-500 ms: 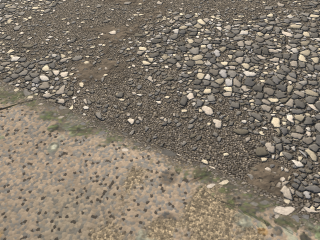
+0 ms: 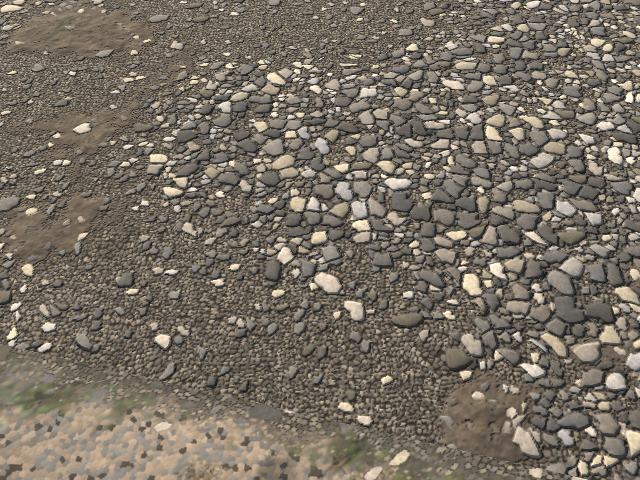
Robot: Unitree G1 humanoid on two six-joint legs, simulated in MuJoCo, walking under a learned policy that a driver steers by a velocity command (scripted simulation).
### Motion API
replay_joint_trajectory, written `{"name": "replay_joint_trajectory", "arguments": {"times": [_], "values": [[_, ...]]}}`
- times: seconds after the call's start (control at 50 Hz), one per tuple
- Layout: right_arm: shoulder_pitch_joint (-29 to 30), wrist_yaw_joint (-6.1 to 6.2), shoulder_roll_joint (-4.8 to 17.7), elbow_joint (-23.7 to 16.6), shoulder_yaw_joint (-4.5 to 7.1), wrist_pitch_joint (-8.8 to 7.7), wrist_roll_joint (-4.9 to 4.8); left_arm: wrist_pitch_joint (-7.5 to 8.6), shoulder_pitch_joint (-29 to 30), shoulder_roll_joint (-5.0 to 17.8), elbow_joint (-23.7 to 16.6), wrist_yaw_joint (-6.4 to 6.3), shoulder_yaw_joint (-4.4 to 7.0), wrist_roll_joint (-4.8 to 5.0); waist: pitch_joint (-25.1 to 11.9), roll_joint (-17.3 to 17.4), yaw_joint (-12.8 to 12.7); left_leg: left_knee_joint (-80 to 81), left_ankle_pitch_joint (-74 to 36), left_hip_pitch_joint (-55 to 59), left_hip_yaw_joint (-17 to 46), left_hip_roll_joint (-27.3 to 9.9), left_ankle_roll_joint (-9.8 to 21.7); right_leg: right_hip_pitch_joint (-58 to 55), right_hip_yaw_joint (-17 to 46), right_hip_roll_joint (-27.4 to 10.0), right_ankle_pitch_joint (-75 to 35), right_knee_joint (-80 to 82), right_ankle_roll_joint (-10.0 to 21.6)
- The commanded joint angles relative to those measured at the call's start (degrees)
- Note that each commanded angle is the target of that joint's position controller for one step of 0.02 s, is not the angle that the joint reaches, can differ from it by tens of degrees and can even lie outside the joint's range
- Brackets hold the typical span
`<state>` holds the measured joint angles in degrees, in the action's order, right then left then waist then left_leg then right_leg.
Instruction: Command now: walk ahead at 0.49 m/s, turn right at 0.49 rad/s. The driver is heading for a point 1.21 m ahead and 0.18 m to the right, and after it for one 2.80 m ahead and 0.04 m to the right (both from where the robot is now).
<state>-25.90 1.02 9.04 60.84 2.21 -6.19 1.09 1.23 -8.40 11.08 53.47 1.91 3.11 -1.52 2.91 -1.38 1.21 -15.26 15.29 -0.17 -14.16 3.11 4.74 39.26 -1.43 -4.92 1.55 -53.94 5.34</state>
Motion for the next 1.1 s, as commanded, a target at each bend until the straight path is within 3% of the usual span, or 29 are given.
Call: {"name": "replay_joint_trajectory", "arguments": {"times": [0.02,0.08,0.12,0.16,0.2,0.22,0.24,0.26,0.28,0.3,0.32,0.36,0.4,0.5,0.58,0.6,0.66,0.72,0.74,0.76,0.78,0.8,0.82,0.84,0.88,0.92,0.94,1.0,1.1], "values": [[-2.3,0.69,5.6,-2.0,0.35,-0.71,-0.16,0.39,6.1,-0.8,-4.8,0.62,-1.01,0.19,4.6,4.7,0.0,6.0,-29.2,-4.4,4.1,-15.6,1.5,-1.9,-4.5,1.4,-4.0,9.4,0.1],[-5.3,1.28,6.9,-1.0,0.51,-0.14,-0.02,0.37,9.5,0.0,-6.6,0.65,-1.04,-0.03,4.7,4.8,0.7,2.9,-37.2,2.3,1.9,-17.3,1.4,-3.1,-7.3,3.1,-0.8,14.7,1.7],[-5.1,1.86,8.0,-0.8,0.75,0.38,-0.09,0.34,7.9,1.1,-6.5,0.33,-0.55,-0.23,2.9,5.8,-0.8,-2.7,-52.2,5.5,-0.1,-18.0,1.0,-7.4,-9.1,5.8,4.3,16.2,3.7],[-3.9,2.27,9.8,-1.2,1.32,1.22,0.11,0.35,1.1,2.7,-4.7,-0.01,0.38,-0.43,-0.9,7.9,-4.1,-13.9,-63.8,6.6,-1.4,-18.8,1.2,-15.4,-10.2,9.2,10.8,16.7,6.3],[-1.7,1.54,11.6,-2.8,1.99,1.95,0.04,0.88,-12.0,6.5,-0.7,-0.63,2.45,-0.89,-7.5,6.3,-10.2,-36.7,-52.2,-1.4,-1.8,-18.1,0.6,-33.0,-6.5,10.6,12.0,25.2,9.8],[-1.3,1.02,8.5,-4.9,1.56,1.85,0.13,1.07,-15.6,11.7,-0.1,-1.3,4.06,-1.15,-12.0,-1.4,-10.6,-55.4,-16.7,-15.9,-0.9,-14.0,-0.8,-45.4,11.0,-2.8,15.6,26.8,13.4],[0.0,-0.22,5.9,-10.2,1.28,1.45,-0.98,0.41,-13.9,15.9,-1.6,-1.16,4.82,-0.35,-15.5,-10.8,-7.2,-72.4,17.0,-38.8,7.6,-0.8,-3.8,-57.1,44.1,-15.6,16.4,36.0,23.0],[7.8,-0.46,9.4,-11.9,1.87,0.62,-0.47,-0.13,-14.0,14.0,-1.0,-1.53,4.41,0.85,-9.3,-0.8,-8.4,-70.6,10.6,-45.8,15.5,-4.9,-3.2,-53.4,38.6,-14.2,15.5,39.6,20.6],[9.5,-0.69,9.5,-13.1,1.79,-0.29,-1.1,-0.03,-11.3,11.8,-1.0,-1.94,3.81,1.04,-4.3,0.6,-6.3,-66.2,5.1,-45.4,15.5,-6.9,-3.0,-46.9,31.9,-13.1,10.4,40.5,18.2],[8.2,-0.43,9.3,-12.0,1.9,-0.49,-0.98,0.41,-8.7,9.2,-1.2,-1.98,3.18,0.84,-1.4,5.7,-2.9,-60.8,2.6,-41.5,15.6,-8.7,-3.2,-40.2,26.6,-10.3,2.1,40.9,15.4],[7.4,-0.34,8.4,-11.8,1.84,0.42,0.12,1.02,-7.0,8.1,-1.7,-2.2,2.76,1.19,-1.0,6.7,-0.7,-57.3,2.1,-37.5,15.9,-9.8,-3.9,-35.6,22.0,-7.3,-2.7,41.1,13.6],[5.2,-0.88,6.9,-11.3,1.68,2.99,1.35,2.69,-6.9,6.9,-1.8,-2.28,1.96,1.59,-2.1,4.4,1.2,-53.0,1.7,-32.9,15.3,-10.3,-5.3,-31.9,16.9,-4.2,-9.4,41.5,12.1],[7.1,-1.3,6.6,-12.2,1.66,4.26,1.3,3.58,-10.0,7.8,-0.5,-2.26,1.85,1.85,-1.5,2.2,1.3,-47.7,-2.1,-32.3,13.9,-10.3,-5.9,-29.9,12.9,-2.0,-16.2,41.9,10.6],[19.9,-2.16,7.3,-16.4,1.34,4.68,0.82,3.44,-17.1,7.9,1.0,-2.06,1.08,1.69,0.9,-1.4,-3.3,-32.2,-14.7,-36.9,12.0,-9.3,-5.1,-34.3,10.6,-0.3,-22.0,42.7,4.8],[25.5,-2.56,6.9,-18.3,0.41,4.37,0.27,3.45,-18.8,8.1,1.5,-2.25,0.6,1.41,1.2,-3.0,-4.9,-22.3,-19.7,-31.3,10.3,-6.0,-3.8,-35.2,8.1,1.0,-21.5,43.4,3.4],[22.9,-2.7,8.4,-16.8,1.04,4.08,0.31,3.68,-18.9,9.1,1.5,-2.37,0.73,0.23,-0.8,-5.0,-4.4,-29.5,-23.7,-30.0,10.5,-5.7,-2.5,-37.5,9.3,-1.7,-23.9,42.4,4.1],[22.8,-2.64,10.6,-17.0,1.62,3.12,0.98,3.72,-18.2,9.4,1.4,-2.97,0.55,-0.3,1.1,-1.7,-2.7,-28.0,-12.8,-33.5,11.8,-5.5,-0.2,-44.3,9.2,-4.7,-33.6,36.7,5.9],[5.5,-1.84,11.3,-11.1,2.53,2.34,0.73,3.59,-13.1,10.3,0.3,-3.28,0.58,-0.61,-3.8,-1.8,5.3,-20.9,-3.9,-11.6,10.6,-0.7,3.2,-38.3,7.4,-3.2,-47.0,18.4,4.5],[-5.1,-1.5,13.6,-8.0,3.39,1.7,1.22,3.87,-11.1,10.5,-0.2,-3.02,0.82,0.19,-7.2,1.6,10.8,-12.9,-7.8,-0.1,15.6,-4.7,5.0,-31.4,6.0,0.3,-34.9,2.3,3.6],[-7.0,-1.57,18.4,-7.0,4.61,1.56,1.25,4.3,-17.9,4.4,-0.9,-2.56,-0.11,0.57,-12.6,14.9,5.4,-12.0,-8.6,13.0,33.8,-19.5,10.9,-16.5,2.9,8.7,12.7,-19.7,1.3],[-4.3,-2.24,16.7,-8.1,3.96,1.79,0.16,4.74,-22.1,5.6,-0.4,-2.32,-0.16,1.57,-13.9,16.5,3.0,-3.8,-7.1,16.1,54.7,-25.4,17.2,-2.4,6.6,13.4,30.1,-27.9,1.2],[1.8,-2.51,13.1,-9.4,3.3,1.68,-0.46,4.57,-15.4,9.5,-1.0,-2.52,0.79,1.0,-4.4,6.7,2.1,-1.2,-3.5,7.5,48.6,-24.5,16.7,2.4,8.8,8.0,23.6,-26.4,1.6],[6.7,-2.86,10.5,-10.7,2.51,1.44,-0.31,4.35,-11.1,10.3,-1.8,-2.14,1.22,0.85,-0.4,1.8,1.3,-0.3,-6.8,-0.5,42.1,-22.8,15.2,0.0,9.1,5.8,19.0,-22.3,1.2],[7.1,-2.91,10.1,-10.2,2.17,1.13,-0.13,3.72,-10.5,9.4,-1.9,-1.79,1.35,0.63,1.4,1.0,-0.4,0.8,-11.0,-5.7,37.6,-21.3,13.9,-2.8,8.8,4.5,18.5,-19.1,0.6],[6.8,-2.37,9.7,-8.9,1.64,0.44,-0.46,1.47,-9.6,6.7,-2.4,-0.65,0.94,-0.74,2.7,2.7,-2.9,4.3,-9.8,-12.5,30.7,-17.5,11.0,-8.2,7.2,2.5,17.3,-11.3,-1.1],[4.7,-1.93,11.8,-7.3,2.22,-0.09,-0.37,0.2,-5.5,5.2,-4.3,-0.04,0.36,-1.17,3.5,4.4,-2.8,6.4,-16.1,-13.6,25.4,-15.2,10.5,-8.3,3.3,2.0,12.3,-5.5,-2.4],[2.8,-1.62,13.3,-6.6,2.72,-0.41,0.09,0.17,-3.6,5.5,-4.3,0.18,0.37,-1.37,2.1,3.8,-1.9,4.8,-19.2,-10.4,23.8,-15.0,10.3,-6.1,2.3,1.6,6.1,-5.5,-2.3],[0.4,-1.11,11.2,-5.2,1.98,-1.75,-0.74,1.95,5.4,6.3,-7.2,0.18,0.73,-0.15,2.5,4.7,0.3,4.8,-17.3,-4.8,20.5,-11.5,7.5,-0.8,2.0,0.8,-6.9,7.7,-2.9],[1.1,-0.82,10.4,-4.9,1.51,-1.38,-0.4,2.37,9.1,5.5,-7.5,1.46,0.18,0.22,2.7,4.7,1.8,0.2,-4.8,-11.0,18.1,-10.1,5.0,-14.6,0.7,1.5,-25.2,23.4,-1.6]]}}
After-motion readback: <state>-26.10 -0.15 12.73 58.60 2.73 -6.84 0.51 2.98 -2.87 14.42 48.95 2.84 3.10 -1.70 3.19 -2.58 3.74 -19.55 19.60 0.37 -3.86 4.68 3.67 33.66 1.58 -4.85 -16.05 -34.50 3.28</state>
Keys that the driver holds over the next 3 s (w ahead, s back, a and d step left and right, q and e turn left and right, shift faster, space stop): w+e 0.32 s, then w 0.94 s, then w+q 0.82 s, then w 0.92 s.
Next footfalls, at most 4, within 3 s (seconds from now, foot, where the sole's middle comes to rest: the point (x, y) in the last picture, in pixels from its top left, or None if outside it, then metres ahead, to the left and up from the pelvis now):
0.20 right None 0.26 -0.08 -0.78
0.72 left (329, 453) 0.54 0.00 -0.78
1.28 right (444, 367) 0.80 -0.30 -0.89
1.74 left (385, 275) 1.08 -0.18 -0.89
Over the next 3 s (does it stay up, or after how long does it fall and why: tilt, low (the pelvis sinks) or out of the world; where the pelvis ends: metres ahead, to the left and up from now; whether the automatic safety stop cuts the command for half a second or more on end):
stays up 1.57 -0.14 -0.11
